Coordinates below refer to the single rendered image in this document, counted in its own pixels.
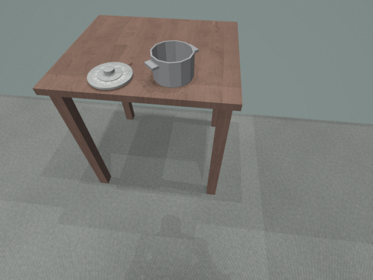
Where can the knob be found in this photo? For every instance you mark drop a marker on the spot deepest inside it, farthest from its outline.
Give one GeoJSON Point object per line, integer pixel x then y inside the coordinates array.
{"type": "Point", "coordinates": [108, 70]}

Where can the table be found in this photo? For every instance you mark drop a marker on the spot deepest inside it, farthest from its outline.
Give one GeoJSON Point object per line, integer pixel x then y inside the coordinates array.
{"type": "Point", "coordinates": [216, 83]}

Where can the lid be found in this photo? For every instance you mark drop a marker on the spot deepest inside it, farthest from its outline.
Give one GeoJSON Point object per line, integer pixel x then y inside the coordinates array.
{"type": "Point", "coordinates": [99, 80]}

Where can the pot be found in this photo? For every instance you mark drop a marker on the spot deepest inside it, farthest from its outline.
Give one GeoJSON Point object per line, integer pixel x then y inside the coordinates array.
{"type": "Point", "coordinates": [172, 63]}

